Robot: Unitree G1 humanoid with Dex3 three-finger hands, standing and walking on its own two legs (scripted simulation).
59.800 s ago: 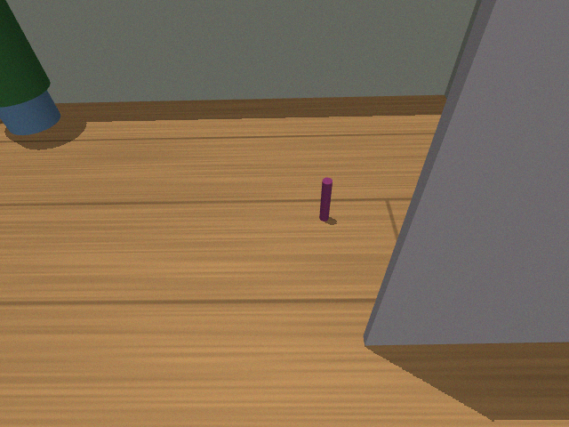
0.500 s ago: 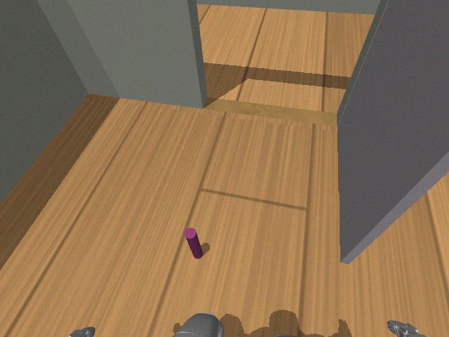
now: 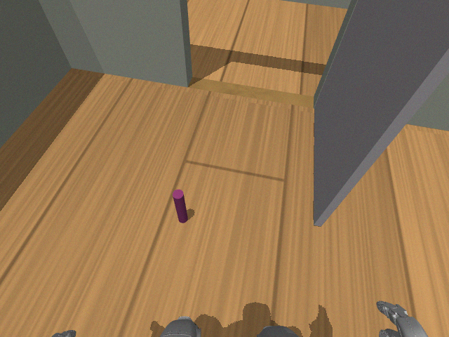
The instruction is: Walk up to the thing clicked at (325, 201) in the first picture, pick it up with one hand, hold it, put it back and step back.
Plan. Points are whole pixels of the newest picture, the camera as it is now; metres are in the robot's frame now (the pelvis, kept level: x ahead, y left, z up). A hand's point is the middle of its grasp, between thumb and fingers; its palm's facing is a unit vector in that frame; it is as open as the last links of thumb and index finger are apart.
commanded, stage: step back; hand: left
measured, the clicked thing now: (180, 207) +0.66 +0.20 -0.64
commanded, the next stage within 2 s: stand in 1.90 s
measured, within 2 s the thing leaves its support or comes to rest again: neither
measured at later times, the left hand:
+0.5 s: hand out of the picture -0.05 +0.24 -0.14, palm faces +0.06 -0.92 -0.38, open 7.4 cm
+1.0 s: hand out of the picture -0.29 +0.21 -0.14, palm faces +0.10 -0.89 -0.44, open 7.4 cm
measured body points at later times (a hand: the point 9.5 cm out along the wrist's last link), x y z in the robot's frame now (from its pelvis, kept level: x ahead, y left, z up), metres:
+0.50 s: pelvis -0.17 -0.03 +0.00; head -0.11 -0.01 +0.44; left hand -0.05 +0.29 -0.12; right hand -0.08 -0.33 -0.12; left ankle -0.14 +0.09 -0.72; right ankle -0.14 -0.17 -0.66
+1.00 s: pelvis -0.33 -0.08 -0.01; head -0.30 -0.09 +0.44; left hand -0.29 +0.26 -0.11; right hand -0.23 -0.39 -0.13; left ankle -0.36 +0.05 -0.72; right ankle -0.28 -0.20 -0.72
